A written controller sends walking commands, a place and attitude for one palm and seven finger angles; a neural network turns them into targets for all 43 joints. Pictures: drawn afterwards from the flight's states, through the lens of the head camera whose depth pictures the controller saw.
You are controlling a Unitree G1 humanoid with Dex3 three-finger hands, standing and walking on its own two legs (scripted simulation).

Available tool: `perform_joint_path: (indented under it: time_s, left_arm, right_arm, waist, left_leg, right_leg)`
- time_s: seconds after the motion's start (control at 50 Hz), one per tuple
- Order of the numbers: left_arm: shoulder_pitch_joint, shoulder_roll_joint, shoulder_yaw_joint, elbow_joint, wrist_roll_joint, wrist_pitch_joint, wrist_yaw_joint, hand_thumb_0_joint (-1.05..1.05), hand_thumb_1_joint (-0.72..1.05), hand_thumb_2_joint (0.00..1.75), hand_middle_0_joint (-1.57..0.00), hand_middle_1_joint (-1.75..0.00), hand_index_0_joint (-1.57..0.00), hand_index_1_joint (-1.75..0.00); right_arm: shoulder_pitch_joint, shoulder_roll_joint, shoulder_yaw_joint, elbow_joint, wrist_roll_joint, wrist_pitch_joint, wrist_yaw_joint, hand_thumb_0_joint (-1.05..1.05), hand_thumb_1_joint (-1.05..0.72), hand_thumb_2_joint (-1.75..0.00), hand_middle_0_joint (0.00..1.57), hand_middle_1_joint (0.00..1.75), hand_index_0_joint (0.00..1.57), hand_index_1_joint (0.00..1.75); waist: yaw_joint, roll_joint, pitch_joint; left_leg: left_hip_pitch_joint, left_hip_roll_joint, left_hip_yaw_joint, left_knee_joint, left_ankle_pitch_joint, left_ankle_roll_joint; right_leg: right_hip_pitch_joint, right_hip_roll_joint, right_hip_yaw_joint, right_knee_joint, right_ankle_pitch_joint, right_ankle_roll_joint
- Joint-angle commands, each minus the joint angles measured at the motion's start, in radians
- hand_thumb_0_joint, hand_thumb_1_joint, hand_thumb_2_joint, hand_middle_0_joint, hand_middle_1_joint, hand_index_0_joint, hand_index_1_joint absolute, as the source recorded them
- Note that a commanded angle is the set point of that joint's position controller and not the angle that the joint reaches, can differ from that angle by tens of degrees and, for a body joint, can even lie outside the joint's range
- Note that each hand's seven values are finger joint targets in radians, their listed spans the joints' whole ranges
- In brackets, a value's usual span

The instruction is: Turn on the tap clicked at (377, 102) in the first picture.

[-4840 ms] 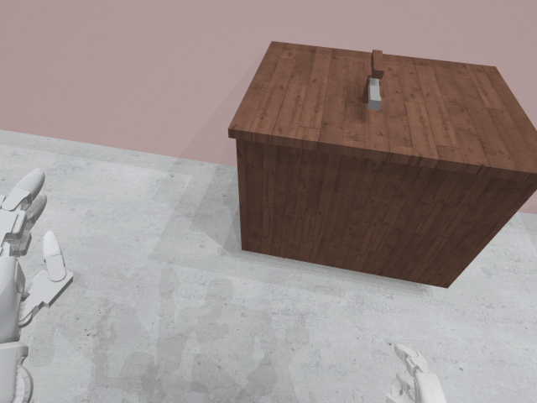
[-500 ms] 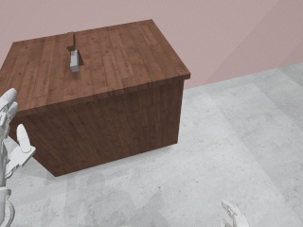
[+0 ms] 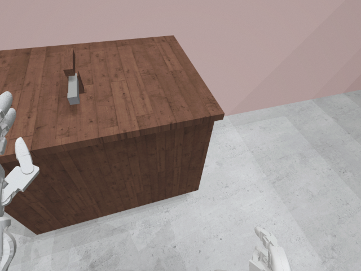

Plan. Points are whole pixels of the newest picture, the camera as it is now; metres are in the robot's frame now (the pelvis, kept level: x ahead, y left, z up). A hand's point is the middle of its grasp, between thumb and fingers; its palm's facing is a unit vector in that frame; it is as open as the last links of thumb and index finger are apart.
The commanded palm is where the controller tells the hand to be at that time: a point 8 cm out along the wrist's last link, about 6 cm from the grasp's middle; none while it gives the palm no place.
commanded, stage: take the last steps up to it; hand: left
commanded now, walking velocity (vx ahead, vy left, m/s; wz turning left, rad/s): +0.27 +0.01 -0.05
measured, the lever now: (73, 98) +0.58 +0.37 +0.02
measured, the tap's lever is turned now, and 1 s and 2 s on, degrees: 0 0 0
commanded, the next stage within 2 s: come to a stop and stand still in 0.58 s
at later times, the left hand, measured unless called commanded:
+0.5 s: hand (96, 132) +0.31 +0.18 +0.18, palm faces +0.36 -0.82 -0.45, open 7.4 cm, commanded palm +0.25 +0.23 +0.18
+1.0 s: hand (110, 121) +0.35 +0.16 +0.17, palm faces +0.41 -0.80 -0.43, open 7.4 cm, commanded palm +0.29 +0.21 +0.18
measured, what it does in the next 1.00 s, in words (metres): walks ahead: right foot, then left foot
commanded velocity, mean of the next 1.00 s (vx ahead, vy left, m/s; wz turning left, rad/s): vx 0.10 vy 0.05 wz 0.01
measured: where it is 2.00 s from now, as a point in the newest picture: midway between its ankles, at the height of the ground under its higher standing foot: outside the picture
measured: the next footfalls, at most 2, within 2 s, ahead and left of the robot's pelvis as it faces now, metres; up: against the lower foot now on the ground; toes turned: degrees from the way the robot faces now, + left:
right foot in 0.20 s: +0.13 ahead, -0.13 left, +0.00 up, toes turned -9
left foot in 0.58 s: +0.21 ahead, +0.08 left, +0.00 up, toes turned +8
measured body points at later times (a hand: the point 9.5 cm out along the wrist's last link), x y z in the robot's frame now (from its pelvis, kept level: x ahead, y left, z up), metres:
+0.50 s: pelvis +0.09 -0.05 +0.00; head +0.13 -0.05 +0.45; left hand +0.29 +0.22 +0.20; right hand +0.26 -0.31 -0.08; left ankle +0.14 +0.09 -0.70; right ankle +0.09 -0.13 -0.74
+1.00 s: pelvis +0.14 -0.07 +0.00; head +0.16 -0.09 +0.44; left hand +0.32 +0.21 +0.20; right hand +0.30 -0.27 -0.11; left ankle +0.15 +0.07 -0.72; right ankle +0.17 -0.16 -0.74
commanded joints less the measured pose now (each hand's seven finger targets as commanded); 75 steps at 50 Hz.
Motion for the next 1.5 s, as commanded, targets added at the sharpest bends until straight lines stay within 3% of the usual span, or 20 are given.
perform_joint_path:
  time_s: [0.0,0.14,0.16,0.2,0.24,0.34,0.52,0.54,0.58,0.62,0.66,0.74,0.84,0.88,0.94,1.04,1.16,1.28,1.42,1.48]
  left_arm:
    - [0.04,0.141,0.078,-0.281,-0.002,-0.072,-0.006,0.0,0.9,0.9,-0.2,-0.3,-0.2,-0.3]
    - [-0.025,0.16,0.109,-0.17,0.005,-0.055,0.004,0.0,0.9,0.9,-0.2,-0.3,-0.2,-0.3]
    - [-0.037,0.167,0.104,-0.159,0.009,-0.054,0.004,0.0,0.9,0.9,-0.2,-0.3,-0.2,-0.3]
    - [-0.048,0.22,0.136,-0.151,0.006,-0.04,0.011,0.0,0.9,0.9,-0.2,-0.3,-0.2,-0.3]
    - [-0.116,0.198,0.111,-0.181,0.0,-0.051,-0.003,0.0,0.9,0.9,-0.2,-0.3,-0.2,-0.3]
    - [0.017,0.195,0.141,-0.245,0.008,-0.088,0.006,0.0,0.9,0.9,-0.2,-0.3,-0.2,-0.3]
    - [0.063,0.173,0.134,-0.268,-0.011,-0.074,0.034,0.0,0.9,0.9,-0.2,-0.3,-0.2,-0.3]
    - [0.031,0.161,0.112,-0.269,-0.013,-0.076,0.031,0.0,0.9,0.9,-0.2,-0.3,-0.2,-0.3]
    - [-0.009,0.165,0.109,-0.247,-0.014,-0.088,0.029,0.0,0.9,0.9,-0.2,-0.3,-0.2,-0.3]
    - [-0.035,0.189,0.108,-0.16,-0.004,-0.082,0.015,0.0,0.9,0.9,-0.2,-0.3,-0.2,-0.3]
    - [-0.081,0.176,0.084,-0.206,0.004,-0.084,0.005,0.0,0.9,0.9,-0.2,-0.3,-0.2,-0.3]
    - [-0.003,0.147,0.062,-0.28,-0.009,-0.051,-0.007,0.0,0.9,0.9,-0.2,-0.3,-0.2,-0.3]
    - [0.032,0.183,0.118,-0.266,-0.005,-0.039,0.009,0.0,0.9,0.9,-0.2,-0.3,-0.2,-0.3]
    - [0.028,0.193,0.123,-0.228,-0.005,-0.041,0.016,0.0,0.9,0.9,-0.2,-0.3,-0.2,-0.3]
    - [0.006,0.176,0.104,-0.176,-0.019,-0.011,0.007,0.0,0.9,0.9,-0.2,-0.3,-0.2,-0.3]
    - [0.016,0.173,0.119,-0.155,-0.003,-0.032,0.016,0.0,0.9,0.9,-0.2,-0.3,-0.2,-0.3]
    - [0.106,0.166,0.121,-0.276,0.002,-0.045,0.025,0.0,0.9,0.9,-0.2,-0.3,-0.2,-0.3]
    - [0.084,0.166,0.101,-0.282,0.003,-0.063,0.019,0.0,0.9,0.9,-0.2,-0.3,-0.2,-0.3]
    - [-0.058,0.126,0.044,-0.13,0.013,-0.061,0.012,0.0,0.9,0.9,-0.2,-0.3,-0.2,-0.3]
    - [-0.051,0.115,0.021,-0.125,-0.001,-0.038,0.002,0.0,0.9,0.9,-0.2,-0.3,-0.2,-0.3]
  right_arm:
    - [-0.049,-0.179,-0.065,-0.131,0.001,-0.064,-0.006,0.0,-0.9,-0.9,0.2,0.3,0.2,0.3]
    - [-0.071,-0.163,-0.055,-0.12,0.003,-0.055,-0.021,0.0,-0.9,-0.9,0.2,0.3,0.2,0.3]
    - [-0.071,-0.155,-0.056,-0.114,0.006,-0.05,-0.021,0.0,-0.9,-0.9,0.2,0.3,0.2,0.3]
    - [-0.113,-0.139,-0.047,-0.135,0.005,-0.048,-0.019,0.0,-0.9,-0.9,0.2,0.3,0.2,0.3]
    - [-0.098,-0.166,-0.065,-0.101,0.007,-0.051,-0.007,0.0,-0.9,-0.9,0.2,0.3,0.2,0.3]
    - [-0.125,-0.15,-0.05,-0.107,0.003,-0.013,-0.007,0.0,-0.9,-0.9,0.2,0.3,0.2,0.3]
    - [-0.057,-0.165,-0.077,-0.161,-0.002,-0.009,-0.023,0.0,-0.9,-0.9,0.2,0.3,0.2,0.3]
    - [-0.046,-0.181,-0.087,-0.16,0.004,-0.007,-0.031,0.0,-0.9,-0.9,0.2,0.3,0.2,0.3]
    - [-0.048,-0.203,-0.086,-0.172,0.011,-0.009,-0.028,0.0,-0.9,-0.9,0.2,0.3,0.2,0.3]
    - [-0.077,-0.178,-0.063,-0.161,-0.001,-0.021,-0.025,0.0,-0.9,-0.9,0.2,0.3,0.2,0.3]
    - [-0.063,-0.181,-0.07,-0.137,0.005,-0.03,-0.021,0.0,-0.9,-0.9,0.2,0.3,0.2,0.3]
    - [-0.055,-0.181,-0.058,-0.145,-0.003,-0.049,-0.002,0.0,-0.9,-0.9,0.2,0.3,0.2,0.3]
    - [-0.068,-0.169,-0.04,-0.145,-0.003,-0.06,-0.004,0.0,-0.9,-0.9,0.2,0.3,0.2,0.3]
    - [-0.064,-0.147,-0.034,-0.146,0.001,-0.053,-0.009,0.0,-0.9,-0.9,0.2,0.3,0.2,0.3]
    - [-0.075,-0.149,-0.048,-0.143,0.006,-0.04,-0.003,0.0,-0.9,-0.9,0.2,0.3,0.2,0.3]
    - [-0.123,-0.132,-0.024,-0.141,0.006,-0.016,-0.018,0.0,-0.9,-0.9,0.2,0.3,0.2,0.3]
    - [-0.079,-0.16,-0.056,-0.16,-0.005,0.001,-0.018,0.0,-0.9,-0.9,0.2,0.3,0.2,0.3]
    - [-0.088,-0.184,-0.059,-0.172,-0.002,-0.016,-0.025,0.0,-0.9,-0.9,0.2,0.3,0.2,0.3]
    - [-0.056,-0.19,-0.054,-0.126,0.003,-0.052,-0.015,0.0,-0.9,-0.9,0.2,0.3,0.2,0.3]
    - [-0.064,-0.18,-0.056,-0.122,0.001,-0.044,-0.01,0.0,-0.9,-0.9,0.2,0.3,0.2,0.3]
  waist:
    - [0.006,0.248,-0.089]
    - [0.014,0.15,-0.117]
    - [0.017,0.042,-0.133]
    - [0.036,-0.305,-0.127]
    - [0.01,-0.196,-0.105]
    - [0.002,-0.072,-0.137]
    - [0.008,-0.032,-0.145]
    - [-0.003,0.051,-0.14]
    - [0.006,0.307,-0.123]
    - [-0.002,0.277,-0.043]
    - [0.001,0.22,-0.04]
    - [0.009,0.217,-0.117]
    - [0.016,0.19,-0.145]
    - [-0.004,0.031,-0.145]
    - [0.015,-0.183,-0.105]
    - [0.014,-0.126,-0.151]
    - [0.01,-0.057,-0.205]
    - [0.019,0.287,-0.077]
    - [0.002,0.087,-0.086]
    - [0.003,-0.037,-0.096]
  left_leg:
    - [0.093,0.214,-0.164,-0.229,0.233,0.137]
    - [-0.005,0.172,-0.062,-0.015,0.067,0.062]
    - [-0.069,0.13,-0.026,0.155,0.017,0.043]
    - [-0.405,-0.044,-0.044,0.627,-0.332,-0.02]
    - [-0.403,0.005,-0.149,0.744,-0.24,-0.038]
    - [-0.299,0.028,-0.088,0.493,-0.106,-0.056]
    - [0.056,-0.034,0.019,-0.038,0.093,-0.027]
    - [0.137,0.005,-0.032,-0.094,0.094,-0.011]
    - [0.238,0.296,-0.453,-0.196,0.24,0.15]
    - [0.096,0.339,-0.522,-0.276,0.061,0.207]
    - [0.121,0.292,-0.414,-0.221,0.164,0.194]
    - [0.098,0.195,-0.18,-0.159,0.432,0.099]
    - [0.002,0.164,-0.124,-0.077,0.272,0.021]
    - [-0.063,0.057,-0.061,0.054,0.083,-0.036]
    - [-0.114,-0.047,-0.106,0.348,-0.226,-0.058]
    - [-0.151,-0.034,-0.134,0.331,-0.178,-0.057]
    - [0.001,-0.056,-0.084,-0.045,-0.025,-0.038]
    - [-0.049,0.189,-0.261,-0.211,0.357,0.052]
    - [-0.065,0.071,-0.158,-0.055,0.195,-0.018]
    - [-0.008,-0.011,-0.11,0.013,0.0,-0.041]
  right_leg:
    - [-0.014,-0.014,-0.036,-0.186,0.087,0.015]
    - [0.316,0.047,-0.116,-0.583,0.17,0.005]
    - [0.393,-0.023,-0.009,-0.641,0.181,-0.03]
    - [0.507,-0.372,0.572,-0.792,0.336,-0.211]
    - [0.414,-0.356,0.515,-0.813,0.184,-0.201]
    - [0.415,-0.25,0.119,-0.72,0.647,-0.16]
    - [0.322,-0.171,0.084,-0.612,0.379,-0.106]
    - [0.262,-0.143,0.065,-0.524,0.298,-0.082]
    - [-0.001,0.029,-0.019,-0.201,-0.175,-0.012]
    - [-0.06,0.002,0.053,-0.004,-0.168,-0.013]
    - [-0.079,-0.012,0.055,-0.042,-0.088,-0.001]
    - [0.115,0.029,-0.004,-0.298,0.052,0.016]
    - [0.359,0.03,-0.013,-0.636,0.249,0.016]
    - [0.388,-0.101,0.173,-0.681,0.591,-0.035]
    - [0.272,-0.272,0.369,-0.778,0.574,-0.138]
    - [0.39,-0.246,0.194,-0.678,0.777,-0.131]
    - [0.421,-0.194,0.172,-0.645,0.591,-0.1]
    - [0.254,0.017,0.021,-0.395,0.071,0.003]
    - [0.372,-0.027,0.109,-0.631,0.496,-0.017]
    - [0.264,-0.094,0.217,-0.724,0.325,-0.061]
